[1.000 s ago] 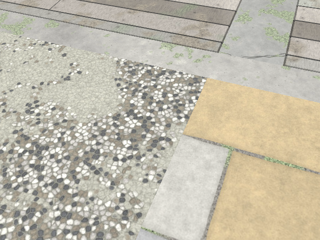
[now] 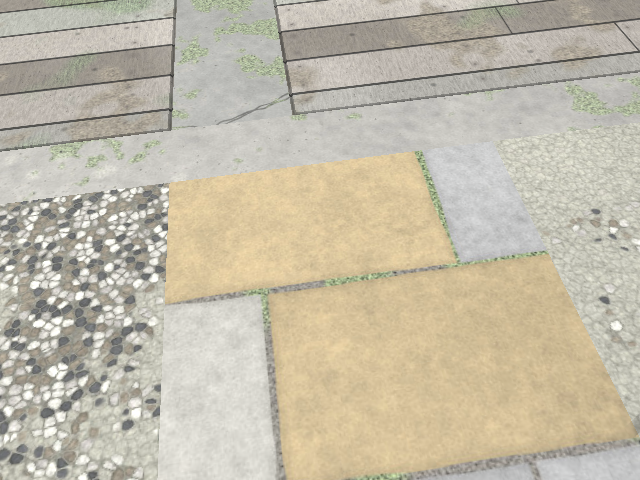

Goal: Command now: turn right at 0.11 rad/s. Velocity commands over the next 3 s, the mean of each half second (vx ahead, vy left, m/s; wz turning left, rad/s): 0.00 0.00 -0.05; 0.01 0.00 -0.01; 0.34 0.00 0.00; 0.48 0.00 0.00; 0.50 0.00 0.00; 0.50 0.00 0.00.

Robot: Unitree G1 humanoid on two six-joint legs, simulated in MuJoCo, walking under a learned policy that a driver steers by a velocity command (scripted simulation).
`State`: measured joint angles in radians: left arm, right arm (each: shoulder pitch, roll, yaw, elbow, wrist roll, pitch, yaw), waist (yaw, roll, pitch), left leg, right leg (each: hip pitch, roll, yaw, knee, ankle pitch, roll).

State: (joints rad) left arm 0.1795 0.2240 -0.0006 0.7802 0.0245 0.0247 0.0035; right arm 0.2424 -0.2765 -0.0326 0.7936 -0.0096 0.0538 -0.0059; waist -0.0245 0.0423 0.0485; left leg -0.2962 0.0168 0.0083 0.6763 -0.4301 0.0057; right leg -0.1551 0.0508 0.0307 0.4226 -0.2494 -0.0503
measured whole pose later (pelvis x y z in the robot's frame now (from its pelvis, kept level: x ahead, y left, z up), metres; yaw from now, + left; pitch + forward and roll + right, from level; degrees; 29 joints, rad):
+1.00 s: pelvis -0.01 +0.03 +0.00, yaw +0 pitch -1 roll +0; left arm 0.27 0.18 -0.01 1.16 0.01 0.01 0.04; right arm 0.28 -0.17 0.01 1.12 -0.01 0.00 -0.03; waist 0.00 -0.01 0.02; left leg -0.15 -0.03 0.00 0.40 -0.23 0.03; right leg -0.16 0.01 0.05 0.40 -0.23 0.00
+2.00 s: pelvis +0.42 +0.03 +0.00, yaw +0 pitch +0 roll +1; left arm 0.11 0.20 0.04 0.95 0.03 -0.04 -0.03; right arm 0.46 -0.16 -0.03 1.09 -0.01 -0.10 0.00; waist -0.04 -0.03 0.04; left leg 0.00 -0.10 0.10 0.22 -0.22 0.11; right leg -0.65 -0.11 -0.02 0.85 -0.06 -0.04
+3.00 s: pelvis +0.98 +0.05 +0.00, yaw +0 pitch -1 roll +0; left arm 0.22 0.21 0.06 0.97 0.04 -0.05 -0.02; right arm 0.36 -0.19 -0.05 1.04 -0.01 -0.09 0.00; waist -0.01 -0.03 0.04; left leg -0.13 -0.08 0.10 0.30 -0.17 0.11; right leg -0.56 -0.09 0.00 1.05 -0.21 -0.05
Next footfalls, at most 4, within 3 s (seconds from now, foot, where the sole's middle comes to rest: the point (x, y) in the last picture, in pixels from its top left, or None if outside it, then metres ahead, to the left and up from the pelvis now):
0.18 left None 0.02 0.13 -0.78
1.66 left None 0.40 0.08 -0.78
2.20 right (374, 381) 0.71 -0.07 -0.78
2.76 left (297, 277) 1.02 0.11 -0.78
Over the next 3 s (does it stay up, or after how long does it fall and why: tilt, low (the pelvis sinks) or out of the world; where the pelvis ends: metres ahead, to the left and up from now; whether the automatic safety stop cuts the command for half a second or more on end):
stays up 0.98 0.05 0.00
